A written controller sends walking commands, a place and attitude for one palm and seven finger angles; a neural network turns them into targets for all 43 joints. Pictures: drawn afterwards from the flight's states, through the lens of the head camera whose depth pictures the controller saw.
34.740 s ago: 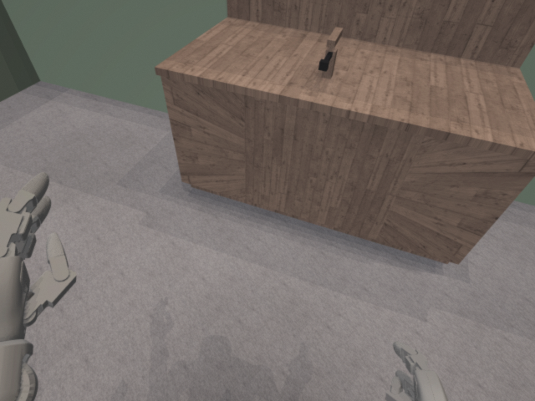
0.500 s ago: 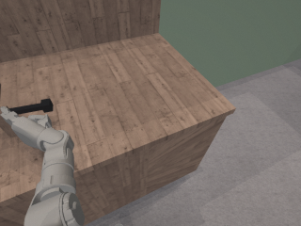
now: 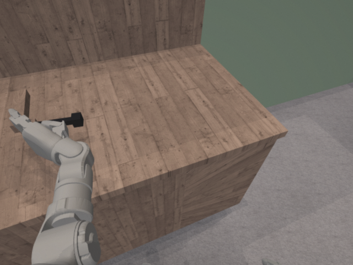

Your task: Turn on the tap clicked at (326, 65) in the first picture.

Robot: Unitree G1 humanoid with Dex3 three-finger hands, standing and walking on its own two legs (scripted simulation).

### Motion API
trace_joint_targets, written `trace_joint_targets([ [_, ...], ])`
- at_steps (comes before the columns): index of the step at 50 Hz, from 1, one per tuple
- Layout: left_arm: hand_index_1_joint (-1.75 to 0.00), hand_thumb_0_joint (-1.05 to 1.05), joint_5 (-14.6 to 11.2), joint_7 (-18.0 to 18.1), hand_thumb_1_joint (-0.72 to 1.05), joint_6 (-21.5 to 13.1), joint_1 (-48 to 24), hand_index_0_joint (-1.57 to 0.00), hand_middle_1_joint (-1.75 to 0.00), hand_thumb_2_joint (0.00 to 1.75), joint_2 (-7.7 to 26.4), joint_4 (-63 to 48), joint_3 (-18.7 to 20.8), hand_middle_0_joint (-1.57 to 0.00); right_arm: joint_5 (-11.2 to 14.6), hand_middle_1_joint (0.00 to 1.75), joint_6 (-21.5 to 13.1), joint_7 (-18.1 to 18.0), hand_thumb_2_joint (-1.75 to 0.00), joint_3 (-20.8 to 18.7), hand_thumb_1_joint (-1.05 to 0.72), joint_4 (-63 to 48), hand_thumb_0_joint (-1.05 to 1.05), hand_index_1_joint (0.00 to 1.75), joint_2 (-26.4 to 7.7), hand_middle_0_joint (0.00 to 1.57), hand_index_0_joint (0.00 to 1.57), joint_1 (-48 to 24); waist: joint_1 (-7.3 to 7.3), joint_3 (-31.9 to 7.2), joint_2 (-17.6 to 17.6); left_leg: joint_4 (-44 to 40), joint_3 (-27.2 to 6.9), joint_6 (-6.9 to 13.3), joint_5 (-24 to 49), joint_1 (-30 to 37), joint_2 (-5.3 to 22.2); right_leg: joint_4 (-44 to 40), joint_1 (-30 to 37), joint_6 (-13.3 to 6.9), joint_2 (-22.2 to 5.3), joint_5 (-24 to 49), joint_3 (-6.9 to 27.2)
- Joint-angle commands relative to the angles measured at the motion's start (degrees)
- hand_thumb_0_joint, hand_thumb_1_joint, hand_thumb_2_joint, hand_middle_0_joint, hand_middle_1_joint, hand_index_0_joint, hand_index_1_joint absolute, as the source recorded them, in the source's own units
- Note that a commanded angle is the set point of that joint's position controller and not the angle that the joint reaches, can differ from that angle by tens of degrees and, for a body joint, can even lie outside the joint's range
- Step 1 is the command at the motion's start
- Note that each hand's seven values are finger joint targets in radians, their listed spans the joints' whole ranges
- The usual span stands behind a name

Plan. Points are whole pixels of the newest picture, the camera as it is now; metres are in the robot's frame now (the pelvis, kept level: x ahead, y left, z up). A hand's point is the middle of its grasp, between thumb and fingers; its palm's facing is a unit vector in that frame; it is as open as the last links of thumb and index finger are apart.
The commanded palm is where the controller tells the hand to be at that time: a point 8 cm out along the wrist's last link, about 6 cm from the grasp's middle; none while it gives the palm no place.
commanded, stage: lift the hand up off the lever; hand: left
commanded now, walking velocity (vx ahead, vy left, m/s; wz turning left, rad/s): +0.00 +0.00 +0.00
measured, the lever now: (77, 119) +0.48 +0.28 +0.05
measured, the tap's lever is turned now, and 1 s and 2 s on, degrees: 82 82 82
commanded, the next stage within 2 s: draw the hand back beside the body in 0.78 s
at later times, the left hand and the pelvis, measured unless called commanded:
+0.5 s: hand (66, 121) +0.42 +0.27 +0.11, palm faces +0.87 -0.48 -0.04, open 7.8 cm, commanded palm +0.36 +0.26 +0.13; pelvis +0.02 +0.00 +0.01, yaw +0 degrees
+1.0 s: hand (74, 116) +0.41 +0.24 +0.13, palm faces +0.73 -0.68 -0.06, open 7.8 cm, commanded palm +0.34 +0.26 +0.14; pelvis +0.03 -0.01 +0.01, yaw -1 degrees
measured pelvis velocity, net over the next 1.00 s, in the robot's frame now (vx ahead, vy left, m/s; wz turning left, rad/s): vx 0.03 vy -0.01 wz -0.02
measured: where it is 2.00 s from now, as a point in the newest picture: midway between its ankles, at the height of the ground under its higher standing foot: outside the picture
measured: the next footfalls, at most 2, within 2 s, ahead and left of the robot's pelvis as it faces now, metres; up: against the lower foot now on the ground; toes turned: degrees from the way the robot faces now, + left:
none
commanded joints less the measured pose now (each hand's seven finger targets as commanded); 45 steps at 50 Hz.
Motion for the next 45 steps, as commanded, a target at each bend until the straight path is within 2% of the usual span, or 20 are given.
trace_joint_targets([
  [1, -0.15, 0.0, 2.6, -1.3, 0.9, -4.1, -28.1, -0.15, -0.15, 0.9, 9.3, -13.1, -5.3, -0.15, 0.4, 0.3, -2.3, -0.9, -0.9, -2.4, -0.9, -6.3, 0.0, 0.3, -7.6, 0.2, 0.2, -2.3, -1.46, -15.3, 2.5, -5.0, 0.9, 2.1, 3.5, 18.5, 0.0, -8.1, -4.0, 0.2, -0.9, 11.0, 0.9],
  [3, -0.15, 0.0, 2.6, -1.2, 0.9, -3.9, -29.3, -0.15, -0.15, 0.9, 12.2, -13.7, -3.2, -0.15, 0.4, 0.3, -2.3, -1.2, -0.9, -2.5, -0.9, -5.9, 0.0, 0.3, -7.9, 0.2, 0.2, -2.4, -0.96, -15.5, 4.3, -5.2, 0.8, 2.0, 3.6, 18.8, -0.1, -8.4, -3.9, 0.0, -1.0, 11.0, 1.2],
  [4, -0.15, 0.0, 2.4, -1.2, 0.9, -3.9, -30.4, -0.15, -0.15, 0.9, 11.5, -14.8, -4.0, -0.15, 0.5, 0.3, -2.3, -1.3, -0.9, -2.3, -0.9, -6.2, 0.0, 0.3, -7.7, 0.2, 0.2, -2.6, -1.32, -16.3, 4.7, -5.3, 0.7, 2.0, 4.0, 19.5, -0.1, -8.2, -3.7, 0.1, -1.0, 11.4, 1.1],
  [6, -0.15, 0.0, 1.9, -0.9, 0.9, -3.6, -30.2, -0.15, -0.15, 0.9, 11.8, -13.1, -3.3, -0.15, 0.4, 0.3, -2.3, -1.4, -0.9, -2.3, -0.9, -5.9, 0.0, 0.3, -7.6, 0.2, 0.2, -2.5, -1.2, -15.7, 1.9, -5.1, 0.9, 2.2, 4.5, 18.6, -0.1, -8.7, -2.7, 0.2, -0.9, 12.1, 1.1],
  [8, -0.15, 0.0, 2.1, -0.6, 0.9, -2.9, -27.1, -0.15, -0.15, 0.9, 13.8, -13.3, -0.9, -0.15, 0.3, 0.3, -2.0, -1.3, -0.9, -2.4, -0.9, -6.2, 0.0, 0.3, -7.8, 0.2, 0.2, -2.5, 0.19, -16.9, 3.6, -5.0, 1.1, 2.0, 7.1, 19.1, -0.2, -8.4, -1.5, 0.0, -0.8, 13.6, 1.0],
  [11, -0.15, 0.0, 2.2, -0.8, 0.9, -2.0, -26.5, -0.15, -0.15, 0.9, 11.2, -14.8, -3.4, -0.15, 0.4, 0.3, -1.8, -0.9, -0.9, -2.3, -0.9, -7.0, 0.0, 0.3, -7.4, 0.2, 0.2, -2.6, 0.0, -17.1, 2.9, -4.8, 1.6, 2.1, 9.6, 19.6, -0.2, -8.5, -0.3, 0.0, -0.8, 15.8, 0.8],
  [13, -0.15, 0.0, 2.7, -0.7, 0.9, -1.1, -25.1, -0.15, -0.15, 0.9, 14.1, -13.3, -0.8, -0.15, 0.3, 0.3, -1.5, -1.0, -0.9, -2.3, -0.9, -6.7, 0.0, 0.3, -7.9, 0.2, 0.2, -2.6, 0.5, -14.8, 1.9, -5.3, 1.4, 2.2, 9.3, 18.3, -0.1, -9.0, -0.1, 0.0, -0.8, 15.6, 0.8],
  [17, -0.15, 0.0, 2.3, -0.8, 0.9, -1.3, -26.2, -0.15, -0.15, 0.9, 10.4, -18.4, -4.2, -0.15, 0.6, 0.3, -2.1, -0.8, -0.9, -2.4, -0.9, -7.4, 0.0, 0.3, -7.3, 0.2, 0.2, -3.1, 0.1, -15.9, 2.4, -5.3, 1.7, 2.2, 11.0, 20.8, 0.1, -9.1, 0.1, 0.0, -0.7, 16.7, 0.6],
  [18, -0.15, 0.0, 2.5, -0.6, 0.9, -1.3, -25.9, -0.15, -0.15, 0.9, 12.3, -18.9, -2.3, -0.15, 0.5, 0.3, -2.2, -0.9, -0.9, -2.5, -0.9, -7.1, 0.0, 0.3, -7.7, 0.2, 0.2, -3.1, 0.64, -15.8, 3.1, -5.5, 1.3, 2.0, 11.6, 21.4, 0.2, -9.2, 0.0, -0.1, -0.7, 16.8, 0.6],
  [20, -0.15, 0.0, 2.3, -0.8, 0.9, -1.3, -26.1, -0.15, -0.15, 0.9, 10.1, -21.4, -4.5, -0.15, 0.6, 0.3, -2.5, -0.6, -0.9, -2.5, -0.9, -7.4, 0.0, 0.3, -7.3, 0.2, 0.2, -3.4, 0.43, -16.9, 4.3, -5.4, 1.5, 1.9, 12.4, 22.6, 0.1, -8.9, 0.2, -0.2, -0.7, 17.4, 0.5],
  [23, -0.15, 0.0, 2.2, -0.9, 0.9, -0.6, -23.3, -0.15, -0.15, 0.9, 12.3, -22.1, -2.4, -0.15, 0.5, 0.3, -2.6, -0.9, -0.9, -2.7, -0.9, -7.2, 0.0, 0.3, -7.7, 0.2, 0.2, -3.4, 1.2, -17.1, 2.9, -5.4, 1.5, 2.0, 14.0, 22.6, 0.1, -9.2, 1.7, -0.2, -0.7, 18.8, 0.6],
  [27, -0.15, 0.0, 1.7, -1.4, 0.9, 0.1, -25.0, -0.15, -0.15, 0.9, 11.1, -24.8, -4.1, -0.15, 0.7, 0.3, -3.0, -1.1, -0.9, -2.6, -0.9, -7.3, 0.0, 0.3, -7.4, 0.2, 0.2, -3.9, 0.72, -17.7, 2.4, -5.3, 2.0, 2.0, 15.4, 23.6, 0.1, -9.3, 2.7, -0.1, -0.9, 20.9, 0.6],
  [28, -0.15, 0.0, 1.9, -1.4, 0.9, 0.2, -23.8, -0.15, -0.15, 0.9, 12.4, -26.6, -2.7, -0.15, 0.7, 0.3, -3.1, -1.2, -0.9, -2.7, -0.9, -7.4, 0.0, 0.3, -7.6, 0.2, 0.2, -4.3, 1.63, -19.0, 4.7, -5.2, 2.0, 1.8, 17.1, 25.0, 0.0, -9.2, 3.1, -0.2, -0.9, 21.8, 0.8],
  [30, -0.15, 0.0, 1.7, -1.7, 0.9, 0.8, -22.3, -0.15, -0.15, 0.9, 9.8, -28.2, -5.0, -0.15, 0.8, 0.3, -3.3, -1.0, -0.9, -2.6, -0.9, -7.7, 0.0, 0.3, -7.1, 0.2, 0.2, -4.5, 1.61, -19.9, 5.9, -4.8, 2.4, 1.7, 20.0, 26.4, 0.1, -8.8, 3.7, -0.3, -1.1, 24.1, 0.6],
  [36, -0.15, 0.0, 1.6, -1.9, 0.9, 2.2, -21.5, -0.15, -0.15, 0.9, 8.4, -29.1, -6.4, -0.15, 0.8, 0.3, -3.7, -1.0, -0.9, -2.4, -0.9, -7.8, 0.0, 0.3, -7.1, 0.2, 0.2, -5.5, 1.25, -16.7, 2.3, -5.0, 2.3, 1.9, 19.4, 25.2, 0.1, -9.4, 3.4, -0.1, -1.2, 24.5, 0.4],
  [38, -0.15, 0.0, 1.4, -1.7, 0.9, 2.2, -20.4, -0.15, -0.15, 0.9, 12.1, -28.8, -2.7, -0.15, 0.8, 0.3, -3.3, -1.4, -0.9, -2.5, -0.9, -7.5, 0.0, 0.3, -7.5, 0.2, 0.2, -5.6, 2.14, -17.6, 1.5, -5.0, 2.2, 1.9, 20.3, 24.4, -0.1, -9.3, 5.1, 0.0, -1.4, 26.1, 0.7],
  [40, -0.15, 0.0, 1.4, -2.0, 0.9, 2.3, -20.3, -0.15, -0.15, 0.9, 8.7, -30.6, -5.9, -0.15, 0.9, 0.3, -3.4, -1.2, -0.9, -2.5, -0.9, -8.1, 0.0, 0.3, -6.9, 0.2, 0.2, -6.1, 1.94, -18.5, 2.7, -4.7, 2.5, 1.7, 21.2, 25.5, -0.1, -8.8, 5.0, 0.0, -1.5, 26.7, 0.6],
  [43, -0.15, 0.0, 1.7, -2.1, 0.9, 3.2, -20.3, -0.15, -0.15, 0.9, 11.4, -28.9, -3.5, -0.15, 1.0, 0.3, -3.0, -1.4, -0.9, -2.3, -0.9, -7.5, 0.0, 0.3, -7.1, 0.2, 0.2, -6.3, 2.12, -16.8, 4.1, -5.0, 2.4, 1.7, 20.2, 24.5, -0.1, -9.3, 4.7, -0.2, -1.6, 25.9, 0.8],
  [44, -0.15, 0.0, 1.7, -2.1, 0.9, 3.2, -21.2, -0.15, -0.15, 0.9, 9.8, -29.8, -5.2, -0.15, 1.0, 0.3, -3.0, -1.3, -0.9, -2.2, -0.9, -7.8, 0.0, 0.3, -6.9, 0.2, 0.2, -6.6, 1.73, -16.9, 4.2, -4.9, 2.5, 1.7, 20.4, 24.9, -0.1, -9.2, 4.5, -0.1, -1.7, 26.0, 0.8],
  [45, -0.15, 0.0, 2.2, -10.3, 0.9, 2.4, -17.4, -0.15, -0.15, 0.9, 7.9, -34.4, -14.5, -0.15, 1.8, 0.3, -2.2, -2.1, -0.9, -2.3, -0.9, -8.9, 0.0, 0.3, -7.8, 0.2, 0.2, -5.5, -0.47, -17.8, 1.2, -4.1, 4.2, 2.2, 22.1, 27.7, 0.4, -7.9, 4.9, -0.2, -1.5, 30.8, 2.6],
])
